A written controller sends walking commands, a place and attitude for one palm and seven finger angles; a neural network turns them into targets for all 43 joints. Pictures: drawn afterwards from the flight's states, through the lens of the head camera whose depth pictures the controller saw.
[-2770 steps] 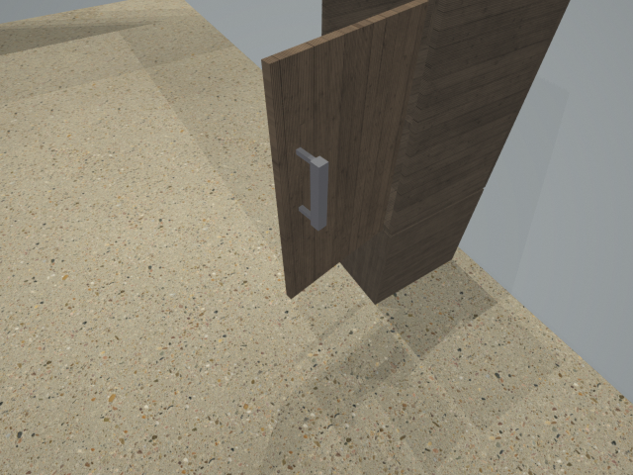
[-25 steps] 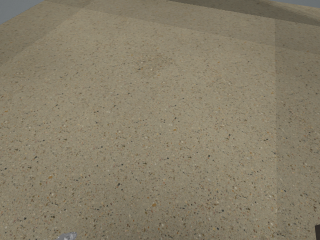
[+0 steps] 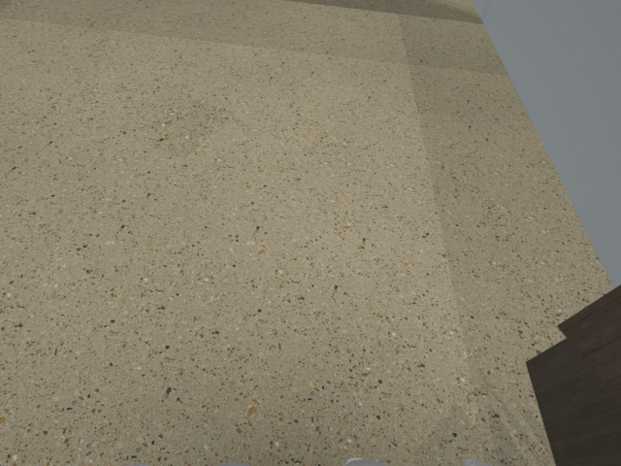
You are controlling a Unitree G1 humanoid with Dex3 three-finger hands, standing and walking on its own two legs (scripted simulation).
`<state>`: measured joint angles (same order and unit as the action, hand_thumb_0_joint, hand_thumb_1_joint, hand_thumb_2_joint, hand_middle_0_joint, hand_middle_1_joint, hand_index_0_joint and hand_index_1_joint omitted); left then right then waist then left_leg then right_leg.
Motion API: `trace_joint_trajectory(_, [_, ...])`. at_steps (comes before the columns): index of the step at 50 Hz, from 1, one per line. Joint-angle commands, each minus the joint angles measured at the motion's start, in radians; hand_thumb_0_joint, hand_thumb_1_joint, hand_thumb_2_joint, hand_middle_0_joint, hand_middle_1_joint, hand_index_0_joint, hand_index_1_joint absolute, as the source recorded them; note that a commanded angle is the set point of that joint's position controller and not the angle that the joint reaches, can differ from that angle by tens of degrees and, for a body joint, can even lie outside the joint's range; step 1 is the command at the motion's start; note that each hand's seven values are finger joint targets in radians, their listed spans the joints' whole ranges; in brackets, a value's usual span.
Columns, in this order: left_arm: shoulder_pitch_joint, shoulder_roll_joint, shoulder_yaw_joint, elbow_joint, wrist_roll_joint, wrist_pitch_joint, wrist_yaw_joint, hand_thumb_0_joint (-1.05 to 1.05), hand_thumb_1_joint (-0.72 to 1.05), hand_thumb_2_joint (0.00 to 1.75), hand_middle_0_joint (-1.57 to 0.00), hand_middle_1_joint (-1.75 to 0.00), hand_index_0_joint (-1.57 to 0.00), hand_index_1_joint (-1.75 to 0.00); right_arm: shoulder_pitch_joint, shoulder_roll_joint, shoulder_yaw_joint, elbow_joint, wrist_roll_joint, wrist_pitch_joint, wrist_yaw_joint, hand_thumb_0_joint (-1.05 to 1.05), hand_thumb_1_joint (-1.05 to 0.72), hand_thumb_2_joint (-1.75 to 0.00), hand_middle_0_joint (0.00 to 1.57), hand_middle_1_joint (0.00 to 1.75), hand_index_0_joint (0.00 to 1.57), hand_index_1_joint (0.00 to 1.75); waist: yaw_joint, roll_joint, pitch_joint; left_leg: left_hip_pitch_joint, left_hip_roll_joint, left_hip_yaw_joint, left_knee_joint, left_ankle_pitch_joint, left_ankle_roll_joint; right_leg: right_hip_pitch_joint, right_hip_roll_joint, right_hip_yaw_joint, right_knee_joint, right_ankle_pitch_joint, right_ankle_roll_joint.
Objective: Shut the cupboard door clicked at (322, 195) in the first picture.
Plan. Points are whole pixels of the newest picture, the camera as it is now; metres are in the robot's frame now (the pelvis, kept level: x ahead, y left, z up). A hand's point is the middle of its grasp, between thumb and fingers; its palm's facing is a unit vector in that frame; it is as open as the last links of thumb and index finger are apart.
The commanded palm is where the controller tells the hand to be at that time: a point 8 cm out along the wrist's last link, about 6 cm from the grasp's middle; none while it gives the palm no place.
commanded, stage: turn to face it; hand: left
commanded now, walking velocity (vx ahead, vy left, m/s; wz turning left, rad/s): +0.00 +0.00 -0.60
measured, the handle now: out of the picture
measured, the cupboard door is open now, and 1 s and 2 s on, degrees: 27 27 27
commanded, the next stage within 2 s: take the last steps up to it in 1.74 s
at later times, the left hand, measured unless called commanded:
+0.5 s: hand (225, 441) +0.17 +0.13 -0.14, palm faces -0.28 -0.92 -0.28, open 7.4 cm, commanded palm none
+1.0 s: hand (234, 396) +0.23 +0.13 -0.16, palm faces -0.50 -0.84 -0.20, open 7.4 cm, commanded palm none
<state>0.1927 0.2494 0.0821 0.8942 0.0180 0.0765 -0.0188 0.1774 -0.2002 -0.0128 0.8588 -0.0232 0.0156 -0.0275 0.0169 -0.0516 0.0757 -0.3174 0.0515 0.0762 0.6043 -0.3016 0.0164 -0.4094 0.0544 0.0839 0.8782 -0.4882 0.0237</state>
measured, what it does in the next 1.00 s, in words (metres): steps on the spot, turning right: right foot, then left foot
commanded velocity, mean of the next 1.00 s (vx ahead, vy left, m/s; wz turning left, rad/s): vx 0.00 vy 0.00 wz -0.60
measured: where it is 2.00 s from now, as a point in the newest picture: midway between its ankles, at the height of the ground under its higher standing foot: outside the picture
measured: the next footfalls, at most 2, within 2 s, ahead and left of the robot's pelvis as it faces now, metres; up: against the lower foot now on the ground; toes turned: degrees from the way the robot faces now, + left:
right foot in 0.36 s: +0.00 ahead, -0.14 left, +0.00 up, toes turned -18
left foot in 0.78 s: +0.13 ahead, +0.06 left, +0.00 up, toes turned -25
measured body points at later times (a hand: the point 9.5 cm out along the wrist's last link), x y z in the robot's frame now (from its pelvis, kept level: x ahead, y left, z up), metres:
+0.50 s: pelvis +0.00 -0.04 +0.00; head +0.04 -0.08 +0.45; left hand +0.18 +0.17 -0.12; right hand -0.02 -0.31 -0.15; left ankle +0.01 +0.10 -0.65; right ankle -0.03 -0.13 -0.73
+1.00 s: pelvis +0.04 -0.01 +0.01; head +0.10 -0.02 +0.46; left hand +0.26 +0.17 -0.14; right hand -0.02 -0.27 -0.11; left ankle +0.09 +0.08 -0.73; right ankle -0.07 -0.12 -0.65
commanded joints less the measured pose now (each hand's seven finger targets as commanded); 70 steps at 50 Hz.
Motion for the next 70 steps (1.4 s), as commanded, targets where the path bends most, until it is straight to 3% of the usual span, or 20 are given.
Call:
trace_joint_trajectory(1, [-0.033, 0.096, 0.035, -0.097, 0.006, -0.020, -0.015, 0.00, 0.90, 0.90, -0.20, -0.30, -0.20, -0.30, 0.037, -0.210, -0.051, -0.077, -0.013, -0.024, -0.023, 0.00, -0.90, -0.90, 0.20, 0.30, 0.20, 0.30, -0.020, 0.237, -0.080, 0.148, 0.315, -0.221, -0.291, 0.429, 0.118, -0.150, -0.074, -0.043, 0.314, -0.005, 0.026])
trace_joint_trajectory(10, [-0.105, 0.045, 0.016, -0.121, 0.003, -0.013, -0.028, 0.00, 0.90, 0.90, -0.20, -0.30, -0.20, -0.30, 0.116, -0.214, -0.072, -0.020, -0.010, -0.014, -0.011, 0.00, -0.90, -0.90, 0.20, 0.30, 0.20, 0.30, -0.063, 0.266, -0.102, 0.236, 0.308, -0.024, -0.242, 0.426, 0.110, -0.059, -0.084, -0.154, 0.009, 0.045, 0.028])
trace_joint_trajectory(15, [-0.044, 0.061, 0.016, -0.105, 0.003, -0.029, -0.022, 0.00, 0.90, 0.90, -0.20, -0.30, -0.20, -0.30, 0.088, -0.240, -0.087, -0.012, -0.005, -0.007, 0.003, 0.00, -0.90, -0.90, 0.20, 0.30, 0.20, 0.30, -0.028, 0.252, -0.132, 0.187, 0.305, 0.053, -0.107, 0.425, 0.055, 0.135, -0.050, -0.202, -0.299, 0.191, -0.007])
trace_joint_trajectory(16, [0.020, 0.088, 0.024, -0.086, 0.005, -0.036, -0.018, 0.00, 0.90, 0.90, -0.20, -0.30, -0.20, -0.30, 0.068, -0.235, -0.089, -0.018, 0.001, -0.006, 0.005, 0.00, -0.90, -0.90, 0.20, 0.30, 0.20, 0.30, 0.010, 0.194, -0.151, 0.108, 0.276, 0.082, -0.005, 0.345, 0.011, 0.265, -0.066, -0.174, -0.429, 0.310, -0.024])
trace_joint_trajectory(18, [0.131, 0.268, 0.057, -0.049, 0.012, -0.055, 0.010, 0.00, 0.90, 0.90, -0.20, -0.30, -0.20, -0.30, -0.004, -0.117, -0.059, -0.091, 0.009, 0.000, 0.012, 0.00, -0.90, -0.90, 0.20, 0.30, 0.20, 0.30, 0.071, -0.270, -0.141, -0.291, 0.039, 0.114, 0.412, -0.351, -0.094, 0.448, -0.429, 0.316, -0.537, 0.827, -0.193])
trace_joint_trajectory(19, [0.147, 0.271, 0.055, -0.047, 0.001, -0.051, 0.022, 0.00, 0.90, 0.90, -0.20, -0.30, -0.20, -0.30, -0.010, -0.149, -0.056, -0.091, 0.011, 0.016, 0.000, 0.00, -0.90, -0.90, 0.20, 0.30, 0.20, 0.30, 0.074, -0.201, -0.153, -0.308, 0.054, -0.026, 0.543, -0.342, -0.085, 0.397, -0.464, 0.311, -0.539, 0.797, -0.260])
trace_joint_trajectory(25, [-0.026, 0.154, 0.029, -0.095, 0.002, -0.061, 0.035, 0.00, 0.90, 0.90, -0.20, -0.30, -0.20, -0.30, 0.019, -0.138, -0.061, -0.037, 0.006, 0.021, 0.010, 0.00, -0.90, -0.90, 0.20, 0.30, 0.20, 0.30, -0.026, -0.093, -0.124, -0.251, 0.052, -0.064, 0.504, -0.074, -0.111, 0.305, -0.269, 0.121, -0.506, 0.730, -0.194])
trace_joint_trajectory(32, [0.034, 0.178, 0.039, -0.076, 0.008, -0.057, 0.028, 0.00, 0.90, 0.90, -0.20, -0.30, -0.20, -0.30, -0.053, -0.122, -0.057, -0.073, 0.011, 0.013, 0.006, 0.00, -0.90, -0.90, 0.20, 0.30, 0.20, 0.30, 0.011, -0.081, -0.125, -0.199, 0.002, -0.057, 0.265, -0.114, -0.109, 0.307, -0.268, 0.247, -0.493, 0.681, -0.225])
trace_joint_trajectory(37, [-0.037, 0.162, 0.041, -0.085, -0.001, -0.044, 0.028, 0.00, 0.90, 0.90, -0.20, -0.30, -0.20, -0.30, 0.058, -0.133, -0.058, -0.042, 0.020, -0.007, -0.006, 0.00, -0.90, -0.90, 0.20, 0.30, 0.20, 0.30, -0.054, -0.065, -0.148, 0.129, -0.016, -0.061, -0.154, 0.091, -0.087, 0.129, -0.189, 0.261, -0.375, 0.614, -0.132])
trace_joint_trajectory(39, [0.009, 0.064, 0.020, -0.110, -0.018, -0.039, 0.013, 0.00, 0.90, 0.90, -0.20, -0.30, -0.20, -0.30, 0.108, -0.286, -0.081, -0.045, -0.001, -0.022, -0.013, 0.00, -0.90, -0.90, 0.20, 0.30, 0.20, 0.30, -0.052, 0.365, -0.189, 0.348, 0.367, -0.410, -0.305, 0.344, 0.059, -0.152, 0.030, 0.017, -0.041, -0.053, -0.013])
trace_joint_trajectory(41, [-0.011, 0.103, 0.028, -0.112, 0.000, -0.040, 0.007, 0.00, 0.90, 0.90, -0.20, -0.30, -0.20, -0.30, 0.090, -0.255, -0.067, -0.068, -0.011, -0.014, -0.017, 0.00, -0.90, -0.90, 0.20, 0.30, 0.20, 0.30, -0.050, 0.247, -0.157, 0.224, 0.419, -0.380, -0.284, 0.455, 0.167, -0.135, -0.037, -0.013, 0.248, -0.119, 0.006])
trace_joint_trajectory(45, [-0.025, 0.085, 0.029, -0.086, 0.002, -0.023, -0.018, 0.00, 0.90, 0.90, -0.20, -0.30, -0.20, -0.30, 0.019, -0.208, -0.051, -0.080, -0.010, -0.019, -0.025, 0.00, -0.90, -0.90, 0.20, 0.30, 0.20, 0.30, -0.022, 0.233, -0.102, 0.224, 0.290, -0.135, -0.234, 0.602, 0.117, -0.156, -0.075, -0.071, 0.290, -0.003, 0.035])
trace_joint_trajectory(55, [-0.091, 0.059, 0.011, -0.109, 0.003, -0.026, -0.027, 0.00, 0.90, 0.90, -0.20, -0.30, -0.20, -0.30, 0.081, -0.243, -0.080, -0.027, -0.009, -0.008, -0.002, 0.00, -0.90, -0.90, 0.20, 0.30, 0.20, 0.30, -0.052, 0.287, -0.107, 0.213, 0.312, 0.004, -0.167, 0.496, 0.091, 0.034, -0.062, -0.183, -0.138, 0.072, 0.010])
trace_joint_trajectory(57, [-0.019, 0.074, 0.017, -0.088, 0.002, -0.032, -0.025, 0.00, 0.90, 0.90, -0.20, -0.30, -0.20, -0.30, 0.047, -0.252, -0.085, -0.027, -0.004, -0.004, 0.002, 0.00, -0.90, -0.90, 0.20, 0.30, 0.20, 0.30, -0.005, 0.242, -0.119, 0.141, 0.293, 0.052, -0.076, 0.400, 0.038, 0.178, -0.051, -0.194, -0.319, 0.230, -0.010])
trace_joint_trajectory(58, [0.052, 0.114, 0.025, -0.064, 0.005, -0.041, -0.019, 0.00, 0.90, 0.90, -0.20, -0.30, -0.20, -0.30, 0.038, -0.240, -0.085, -0.032, 0.004, -0.004, 0.007, 0.00, -0.90, -0.90, 0.20, 0.30, 0.20, 0.30, 0.033, 0.155, -0.145, 0.065, 0.249, 0.090, 0.044, 0.307, -0.007, 0.308, -0.081, -0.151, -0.439, 0.350, -0.032])
trace_joint_trajectory(59, [0.111, 0.223, 0.045, -0.049, 0.016, -0.056, -0.005, 0.00, 0.90, 0.90, -0.20, -0.30, -0.20, -0.30, 0.033, -0.164, -0.070, -0.061, 0.013, -0.001, 0.012, 0.00, -0.90, -0.90, 0.20, 0.30, 0.20, 0.30, 0.062, -0.145, -0.165, -0.149, 0.123, 0.155, 0.263, -0.057, -0.072, 0.464, -0.301, 0.148, -0.537, 0.556, -0.115])
trace_joint_trajectory(60, [0.154, 0.289, 0.054, -0.035, 0.003, -0.058, 0.011, 0.00, 0.90, 0.90, -0.20, -0.30, -0.20, -0.30, -0.020, -0.141, -0.057, -0.103, 0.009, 0.009, 0.010, 0.00, -0.90, -0.90, 0.20, 0.30, 0.20, 0.30, 0.084, -0.255, -0.142, -0.287, 0.033, 0.067, 0.475, -0.375, -0.095, 0.418, -0.460, 0.352, -0.536, 0.840, -0.222])
trace_joint_trajectory(61, [0.149, 0.284, 0.050, -0.038, -0.002, -0.055, 0.021, 0.00, 0.90, 0.90, -0.20, -0.30, -0.20, -0.30, -0.014, -0.158, -0.053, -0.094, 0.013, 0.021, 0.002, 0.00, -0.90, -0.90, 0.20, 0.30, 0.20, 0.30, 0.072, -0.169, -0.143, -0.294, 0.058, -0.047, 0.572, -0.332, -0.083, 0.366, -0.468, 0.324, -0.552, 0.705, -0.274])
trace_joint_trajectory(65, [-0.070, 0.173, 0.025, -0.094, 0.003, -0.052, 0.033, 0.00, 0.90, 0.90, -0.20, -0.30, -0.20, -0.30, 0.015, -0.165, -0.063, -0.042, 0.004, 0.022, 0.011, 0.00, -0.90, -0.90, 0.20, 0.30, 0.20, 0.30, -0.026, -0.159, -0.081, -0.249, 0.082, -0.075, 0.549, -0.107, -0.097, 0.195, -0.299, 0.159, -0.571, 0.444, -0.199])
trace_joint_trajectory(70, [-0.013, 0.179, 0.024, -0.074, 0.008, -0.060, 0.026, 0.00, 0.90, 0.90, -0.20, -0.30, -0.20, -0.30, 0.031, -0.131, -0.054, -0.031, 0.007, 0.018, 0.016, 0.00, -0.90, -0.90, 0.20, 0.30, 0.20, 0.30, -0.012, -0.079, -0.132, -0.178, 0.023, -0.034, 0.344, -0.081, -0.105, 0.244, -0.265, 0.160, -0.542, 0.495, -0.203])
